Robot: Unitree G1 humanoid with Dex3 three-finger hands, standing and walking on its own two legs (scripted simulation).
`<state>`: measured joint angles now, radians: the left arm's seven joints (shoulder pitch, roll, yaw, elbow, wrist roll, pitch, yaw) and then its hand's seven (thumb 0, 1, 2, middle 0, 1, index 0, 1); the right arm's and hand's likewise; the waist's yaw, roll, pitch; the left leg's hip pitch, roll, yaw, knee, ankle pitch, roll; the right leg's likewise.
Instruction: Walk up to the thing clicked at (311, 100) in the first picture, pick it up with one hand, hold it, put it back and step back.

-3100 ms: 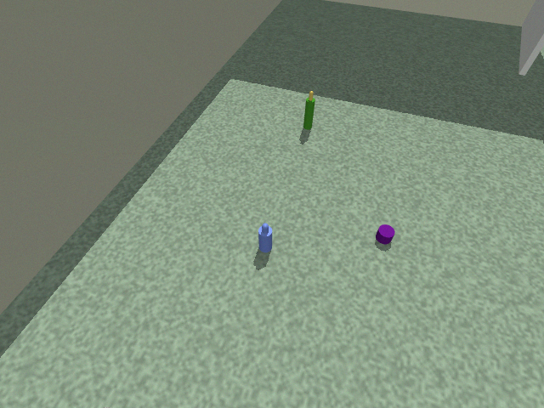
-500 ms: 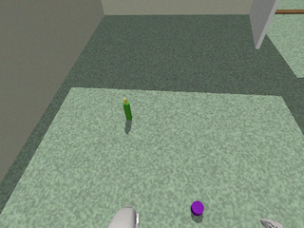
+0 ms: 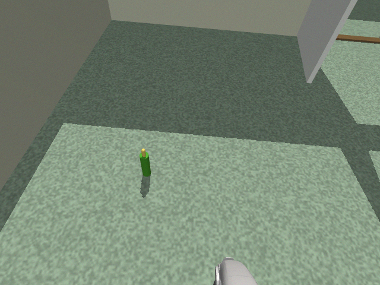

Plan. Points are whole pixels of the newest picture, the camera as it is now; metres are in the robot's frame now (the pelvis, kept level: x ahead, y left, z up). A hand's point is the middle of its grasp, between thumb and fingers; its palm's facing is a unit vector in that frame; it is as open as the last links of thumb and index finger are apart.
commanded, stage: walk up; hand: left
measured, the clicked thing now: (145, 162) +0.83 +0.20 -0.66
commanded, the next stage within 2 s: none
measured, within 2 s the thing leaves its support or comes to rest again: neither
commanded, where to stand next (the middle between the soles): +0.49 +0.01 m, yaw +0 degrees
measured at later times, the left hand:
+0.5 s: hand (90, 246) +0.23 +0.23 -0.13, palm faces +0.01 -0.92 -0.39, open 7.4 cm
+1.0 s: hand (84, 194) +0.37 +0.29 -0.15, palm faces -0.06 -0.94 -0.33, open 7.4 cm
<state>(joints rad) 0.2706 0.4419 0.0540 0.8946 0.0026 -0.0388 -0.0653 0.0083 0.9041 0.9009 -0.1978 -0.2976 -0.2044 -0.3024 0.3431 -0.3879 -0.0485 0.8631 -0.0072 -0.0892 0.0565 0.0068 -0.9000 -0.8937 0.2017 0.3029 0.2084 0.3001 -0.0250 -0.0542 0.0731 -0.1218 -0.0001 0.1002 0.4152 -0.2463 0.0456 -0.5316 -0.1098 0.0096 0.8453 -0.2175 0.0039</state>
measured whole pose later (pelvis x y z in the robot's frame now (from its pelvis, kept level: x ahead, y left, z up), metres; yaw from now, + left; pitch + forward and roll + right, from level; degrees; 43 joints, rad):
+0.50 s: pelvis +0.17 -0.04 +0.00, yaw +1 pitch -4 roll -1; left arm 0.31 0.37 0.04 0.86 0.01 -0.08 -0.04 0.01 0.90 0.90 -0.20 -0.30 -0.21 -0.30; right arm 0.28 -0.43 -0.07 0.88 -0.02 -0.03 0.07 0.01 -0.91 -0.89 0.20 0.30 0.20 0.30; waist 0.01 0.07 0.08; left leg -0.51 0.07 -0.04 0.85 -0.22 0.00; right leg -0.13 -0.01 -0.09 0.43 -0.24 -0.03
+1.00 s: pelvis +0.32 +0.02 +0.00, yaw +0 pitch -4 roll +0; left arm 0.31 0.43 0.05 0.90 0.00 -0.02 -0.06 0.01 0.90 0.90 -0.20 -0.30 -0.20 -0.30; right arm 0.34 -0.38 -0.05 0.85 -0.01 -0.08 0.04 0.01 -0.90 -0.89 0.20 0.30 0.21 0.30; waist -0.02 -0.05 0.09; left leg -0.14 0.01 0.12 0.43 -0.23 0.05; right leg -0.50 -0.08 0.04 0.86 -0.24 0.01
